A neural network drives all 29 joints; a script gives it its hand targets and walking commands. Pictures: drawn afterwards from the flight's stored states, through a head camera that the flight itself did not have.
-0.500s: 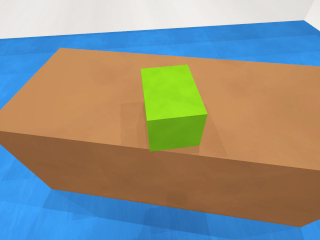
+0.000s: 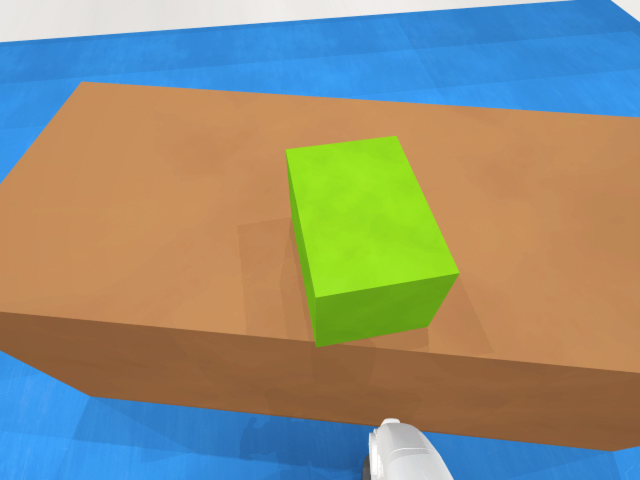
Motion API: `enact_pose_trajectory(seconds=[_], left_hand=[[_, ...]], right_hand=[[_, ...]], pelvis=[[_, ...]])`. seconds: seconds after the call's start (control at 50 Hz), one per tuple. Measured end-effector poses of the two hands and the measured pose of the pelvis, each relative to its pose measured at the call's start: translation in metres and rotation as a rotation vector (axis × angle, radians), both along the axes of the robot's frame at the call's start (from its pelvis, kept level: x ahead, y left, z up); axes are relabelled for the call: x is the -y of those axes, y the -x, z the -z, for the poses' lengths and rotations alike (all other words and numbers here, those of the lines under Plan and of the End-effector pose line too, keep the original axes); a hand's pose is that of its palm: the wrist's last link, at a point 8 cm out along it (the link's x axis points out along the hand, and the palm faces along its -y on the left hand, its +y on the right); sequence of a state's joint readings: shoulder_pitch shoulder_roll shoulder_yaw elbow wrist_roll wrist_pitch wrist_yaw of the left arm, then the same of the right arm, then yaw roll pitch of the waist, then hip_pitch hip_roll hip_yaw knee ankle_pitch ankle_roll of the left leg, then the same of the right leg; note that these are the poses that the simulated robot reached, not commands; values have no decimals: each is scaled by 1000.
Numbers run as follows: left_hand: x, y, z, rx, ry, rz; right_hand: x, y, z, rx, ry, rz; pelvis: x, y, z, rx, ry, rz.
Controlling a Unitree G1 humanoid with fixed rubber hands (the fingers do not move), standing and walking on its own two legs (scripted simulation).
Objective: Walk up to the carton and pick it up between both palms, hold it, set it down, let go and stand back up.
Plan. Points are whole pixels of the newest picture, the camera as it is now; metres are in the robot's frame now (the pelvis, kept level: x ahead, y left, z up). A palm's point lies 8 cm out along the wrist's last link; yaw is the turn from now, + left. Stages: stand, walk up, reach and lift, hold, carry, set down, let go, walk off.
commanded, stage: walk up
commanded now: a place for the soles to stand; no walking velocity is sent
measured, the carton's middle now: (357, 238) +0.45 -0.05 -0.04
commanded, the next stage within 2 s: none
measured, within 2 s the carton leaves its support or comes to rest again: neither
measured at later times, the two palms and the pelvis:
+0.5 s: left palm (155, 458) +0.16 +0.24 -0.13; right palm (548, 436) +0.16 -0.29 -0.11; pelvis +0.05 -0.03 -0.02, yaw +1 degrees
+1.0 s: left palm out of the picture +0.08 +0.21 -0.10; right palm (576, 470) +0.12 -0.32 -0.12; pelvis +0.02 -0.05 -0.01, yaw -2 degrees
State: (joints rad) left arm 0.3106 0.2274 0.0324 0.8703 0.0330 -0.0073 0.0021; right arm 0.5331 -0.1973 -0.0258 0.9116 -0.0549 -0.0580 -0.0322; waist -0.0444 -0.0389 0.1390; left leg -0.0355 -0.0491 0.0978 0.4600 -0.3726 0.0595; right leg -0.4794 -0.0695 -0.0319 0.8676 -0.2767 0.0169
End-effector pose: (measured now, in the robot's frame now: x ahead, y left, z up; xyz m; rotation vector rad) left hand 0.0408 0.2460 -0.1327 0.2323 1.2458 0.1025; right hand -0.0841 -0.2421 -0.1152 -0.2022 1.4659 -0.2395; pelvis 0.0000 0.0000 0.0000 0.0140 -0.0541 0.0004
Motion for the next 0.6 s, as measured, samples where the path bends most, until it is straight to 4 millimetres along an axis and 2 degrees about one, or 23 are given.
enact_pose_trajectory(seconds=[0.06, 0.12, 0.18, 0.22, 0.3, 0.4, 0.46, 0.5, 0.6], left_hand=[[17, -61, 1, 92, 7, 42], [36, -116, 1, 185, 3, 73], [45, -144, -2, 231, -14, 83], [43, -146, -5, 230, -32, 60], [37, -137, -12, 214, -50, 20], [26, -125, -11, 210, -61, -4], [15, -119, -6, 218, -64, -10], [7, -116, -1, 228, -59, -14], [-1, -101, 4, 217, -29, -18]], right_hand=[[5, -9, 8, -23, -10, 18], [15, -29, 23, -29, -24, 31], [25, -71, 32, 30, -37, 10], [30, -106, 32, 95, -34, -23], [39, -172, 21, 243, -25, -99], [49, -224, 8, 373, 12, -162], [52, -241, 2, 426, 48, -187], [51, -245, 0, 449, 73, -205], [47, -226, -18, 469, 98, -203]], pelvis=[[7, -19, 7, -2, -9, 1], [17, -39, 18, -6, -6, 10], [26, -50, 21, -2, 13, 9], [31, -55, 19, 7, 2, 9], [38, -62, 12, 11, -4, 6], [39, -60, 14, 5, 5, -2], [36, -54, 19, 2, 21, -12], [33, -49, 24, 1, 35, -22], [29, -37, 20, 9, 15, -23]])
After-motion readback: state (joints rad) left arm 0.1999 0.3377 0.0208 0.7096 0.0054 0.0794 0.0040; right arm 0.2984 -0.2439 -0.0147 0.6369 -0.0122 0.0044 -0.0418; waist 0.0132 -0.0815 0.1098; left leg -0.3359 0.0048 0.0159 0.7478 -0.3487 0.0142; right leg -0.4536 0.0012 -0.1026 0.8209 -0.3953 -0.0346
